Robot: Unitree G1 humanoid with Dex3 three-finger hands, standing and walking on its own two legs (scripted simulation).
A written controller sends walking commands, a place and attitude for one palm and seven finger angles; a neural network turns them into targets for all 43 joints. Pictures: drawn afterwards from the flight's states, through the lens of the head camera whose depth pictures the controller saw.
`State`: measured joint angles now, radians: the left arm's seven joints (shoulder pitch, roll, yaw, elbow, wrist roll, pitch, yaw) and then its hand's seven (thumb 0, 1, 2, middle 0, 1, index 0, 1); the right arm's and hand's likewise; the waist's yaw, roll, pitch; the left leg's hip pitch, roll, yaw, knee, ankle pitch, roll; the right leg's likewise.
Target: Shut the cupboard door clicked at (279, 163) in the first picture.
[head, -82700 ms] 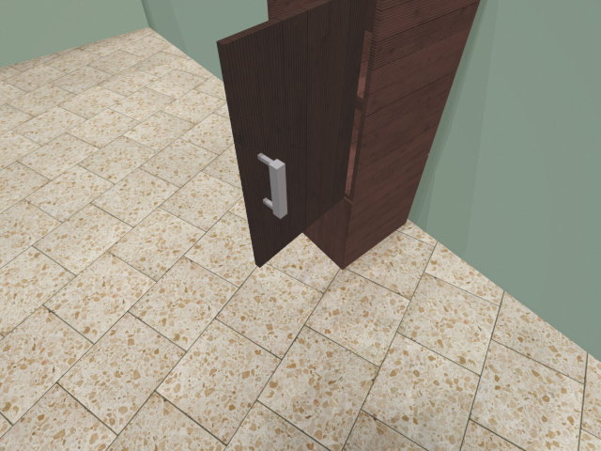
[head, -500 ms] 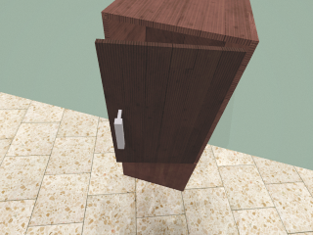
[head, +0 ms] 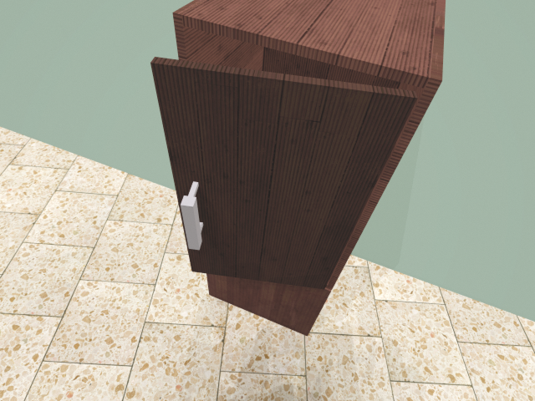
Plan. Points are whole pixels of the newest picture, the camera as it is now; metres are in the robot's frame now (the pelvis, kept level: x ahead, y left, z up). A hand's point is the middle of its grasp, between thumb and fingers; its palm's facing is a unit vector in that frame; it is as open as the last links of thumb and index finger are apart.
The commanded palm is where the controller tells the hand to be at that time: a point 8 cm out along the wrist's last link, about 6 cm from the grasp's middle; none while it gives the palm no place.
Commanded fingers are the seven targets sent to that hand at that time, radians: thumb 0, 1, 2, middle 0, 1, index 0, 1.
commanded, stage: come to a stop and stand still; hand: left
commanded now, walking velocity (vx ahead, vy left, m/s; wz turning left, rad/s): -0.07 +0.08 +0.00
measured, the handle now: (194, 216) +0.45 +0.18 -0.05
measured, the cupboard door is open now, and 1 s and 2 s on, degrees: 15 15 15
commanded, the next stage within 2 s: look again from close up in 1.80 s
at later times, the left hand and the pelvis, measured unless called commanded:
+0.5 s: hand out of the picture +0.02 +0.26 -0.16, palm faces -0.02 -0.96 -0.28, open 7.4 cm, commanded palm none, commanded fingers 0.00 0.90 0.90 -0.20 -0.30 -0.20 -0.30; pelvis -0.02 +0.06 +0.00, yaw -2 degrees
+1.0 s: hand out of the picture +0.03 +0.21 -0.17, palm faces -0.04 -0.98 -0.20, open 7.3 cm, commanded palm none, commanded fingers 0.00 0.90 0.90 -0.20 -0.30 -0.20 -0.30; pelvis +0.02 +0.04 +0.00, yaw -2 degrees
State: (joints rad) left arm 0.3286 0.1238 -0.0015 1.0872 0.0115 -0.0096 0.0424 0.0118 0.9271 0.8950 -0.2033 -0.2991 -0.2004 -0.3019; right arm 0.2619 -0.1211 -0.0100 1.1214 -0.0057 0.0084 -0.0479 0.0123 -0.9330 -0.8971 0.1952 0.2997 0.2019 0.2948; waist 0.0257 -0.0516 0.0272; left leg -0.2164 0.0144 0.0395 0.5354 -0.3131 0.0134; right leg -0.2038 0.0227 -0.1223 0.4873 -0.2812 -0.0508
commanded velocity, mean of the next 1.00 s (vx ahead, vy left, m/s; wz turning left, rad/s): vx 0.00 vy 0.00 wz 0.00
